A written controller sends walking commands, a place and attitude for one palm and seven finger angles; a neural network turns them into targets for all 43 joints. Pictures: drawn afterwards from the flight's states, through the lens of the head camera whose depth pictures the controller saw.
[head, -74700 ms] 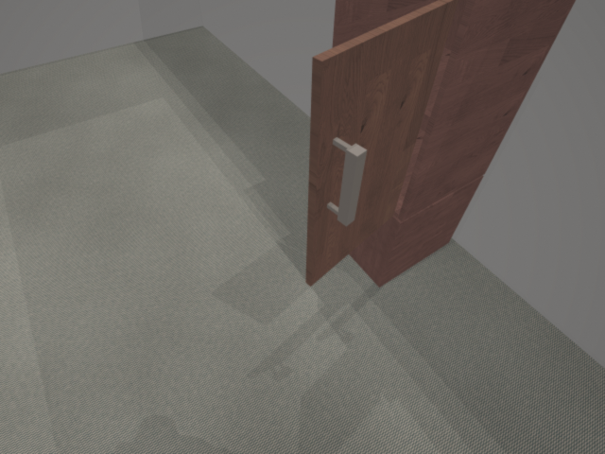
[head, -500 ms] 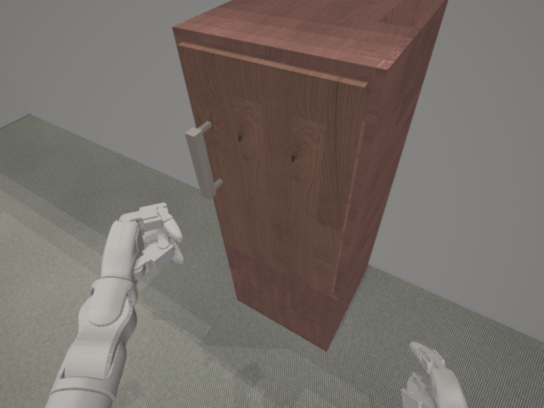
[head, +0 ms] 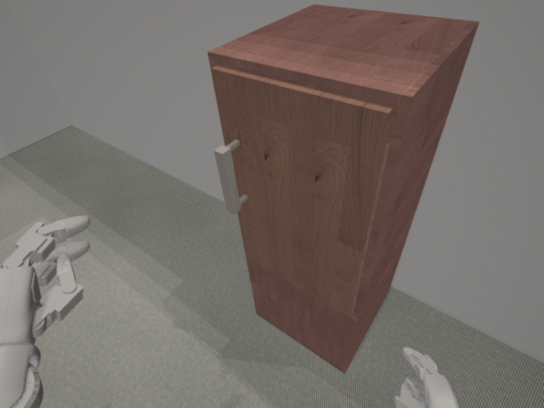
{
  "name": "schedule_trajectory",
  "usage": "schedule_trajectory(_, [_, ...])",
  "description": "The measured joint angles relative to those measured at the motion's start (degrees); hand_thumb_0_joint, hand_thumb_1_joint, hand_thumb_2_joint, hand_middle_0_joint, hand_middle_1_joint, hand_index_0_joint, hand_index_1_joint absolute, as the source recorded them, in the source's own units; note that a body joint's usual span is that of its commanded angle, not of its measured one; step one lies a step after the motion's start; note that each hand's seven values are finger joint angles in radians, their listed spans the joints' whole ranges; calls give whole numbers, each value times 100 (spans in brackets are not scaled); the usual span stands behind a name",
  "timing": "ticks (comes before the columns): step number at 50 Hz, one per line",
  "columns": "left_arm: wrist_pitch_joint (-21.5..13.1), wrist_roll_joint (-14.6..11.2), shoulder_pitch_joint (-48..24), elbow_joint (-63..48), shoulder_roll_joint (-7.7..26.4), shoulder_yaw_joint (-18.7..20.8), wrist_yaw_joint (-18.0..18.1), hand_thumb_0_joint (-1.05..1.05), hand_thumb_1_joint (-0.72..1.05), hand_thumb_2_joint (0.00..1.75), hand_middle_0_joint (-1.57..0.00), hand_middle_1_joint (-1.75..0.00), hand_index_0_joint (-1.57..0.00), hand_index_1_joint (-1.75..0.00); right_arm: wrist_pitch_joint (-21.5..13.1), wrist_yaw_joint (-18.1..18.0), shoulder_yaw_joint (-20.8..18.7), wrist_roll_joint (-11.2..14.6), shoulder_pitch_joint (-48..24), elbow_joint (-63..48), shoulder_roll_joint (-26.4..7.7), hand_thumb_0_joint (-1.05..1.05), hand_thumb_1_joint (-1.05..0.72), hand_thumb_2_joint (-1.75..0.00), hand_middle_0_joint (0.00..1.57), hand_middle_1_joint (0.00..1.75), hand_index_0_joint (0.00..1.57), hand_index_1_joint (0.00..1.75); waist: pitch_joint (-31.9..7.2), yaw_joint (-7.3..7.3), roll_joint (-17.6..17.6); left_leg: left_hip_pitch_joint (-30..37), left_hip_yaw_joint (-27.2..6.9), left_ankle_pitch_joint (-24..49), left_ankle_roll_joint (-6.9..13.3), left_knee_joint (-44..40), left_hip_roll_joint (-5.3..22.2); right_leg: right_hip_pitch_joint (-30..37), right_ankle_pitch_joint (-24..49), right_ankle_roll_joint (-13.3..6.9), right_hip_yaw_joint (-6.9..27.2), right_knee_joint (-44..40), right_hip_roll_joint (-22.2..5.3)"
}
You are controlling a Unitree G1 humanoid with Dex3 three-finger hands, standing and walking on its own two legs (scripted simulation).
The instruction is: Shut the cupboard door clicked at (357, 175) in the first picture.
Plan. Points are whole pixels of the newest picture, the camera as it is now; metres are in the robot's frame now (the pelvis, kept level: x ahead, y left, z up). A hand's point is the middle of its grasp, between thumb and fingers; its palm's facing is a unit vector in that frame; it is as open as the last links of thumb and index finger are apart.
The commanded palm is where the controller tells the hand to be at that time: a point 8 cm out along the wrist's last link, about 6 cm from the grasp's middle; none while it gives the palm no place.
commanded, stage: draw the hand back to the body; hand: left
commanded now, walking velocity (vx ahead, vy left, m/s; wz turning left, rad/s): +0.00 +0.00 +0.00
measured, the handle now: (234, 177) +0.60 +0.17 +0.01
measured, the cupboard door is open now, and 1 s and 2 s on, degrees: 0 0 0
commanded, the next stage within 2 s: step back with the hand held close in 0.42 s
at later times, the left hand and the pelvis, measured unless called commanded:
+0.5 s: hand (65, 295) +0.18 +0.26 +0.16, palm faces +0.46 -0.79 -0.40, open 7.4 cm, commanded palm +0.14 +0.29 +0.17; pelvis +0.00 +0.00 +0.00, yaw +0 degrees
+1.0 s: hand (31, 314) +0.16 +0.29 +0.16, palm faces +0.39 -0.78 -0.50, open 7.4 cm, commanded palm +0.10 +0.32 +0.17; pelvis -0.04 +0.02 -0.01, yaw -1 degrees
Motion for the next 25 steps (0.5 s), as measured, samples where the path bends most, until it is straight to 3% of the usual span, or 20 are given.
schedule_trajectory(6, [-107,-5,378,-274,108,391,61,1,90,90,-34,-45,-34,-45,-131,-26,-104,11,53,68,-68,2,-90,-90,20,30,20,30,-12,55,26,5,-12,-31,-6,41,12,23,-19,-4,-11,10,12])
schedule_trajectory(14, [-91,29,181,-123,-78,230,92,1,90,90,-23,-34,-24,-33,-231,-70,-135,-10,-9,129,-114,2,-90,-90,20,30,20,30,33,75,-20,7,-35,23,-7,7,-6,3,-14,-12,-35,47,-5])
schedule_trajectory(25, [-162,13,231,-269,21,257,53,1,89,90,-21,-31,-22,-30,-303,-58,-109,-19,-29,75,-16,2,-90,-90,20,30,20,30,27,-2,-48,64,16,18,-38,-7,57,49,27,-39,17,-4,57])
